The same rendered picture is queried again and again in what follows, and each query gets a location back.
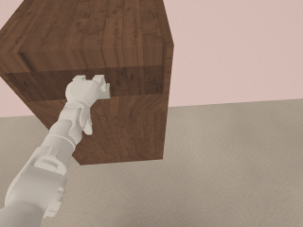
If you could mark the robot left hand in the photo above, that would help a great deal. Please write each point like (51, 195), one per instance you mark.
(87, 91)

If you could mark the drawer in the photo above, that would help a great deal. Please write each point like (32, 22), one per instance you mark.
(124, 81)

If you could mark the left robot upper arm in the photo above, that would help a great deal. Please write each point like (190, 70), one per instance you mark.
(37, 195)

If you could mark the left robot forearm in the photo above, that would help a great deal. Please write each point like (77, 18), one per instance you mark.
(57, 148)

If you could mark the handle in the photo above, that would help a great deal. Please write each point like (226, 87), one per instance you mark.
(106, 94)

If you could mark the cabinet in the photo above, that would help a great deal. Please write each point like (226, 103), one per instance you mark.
(54, 35)

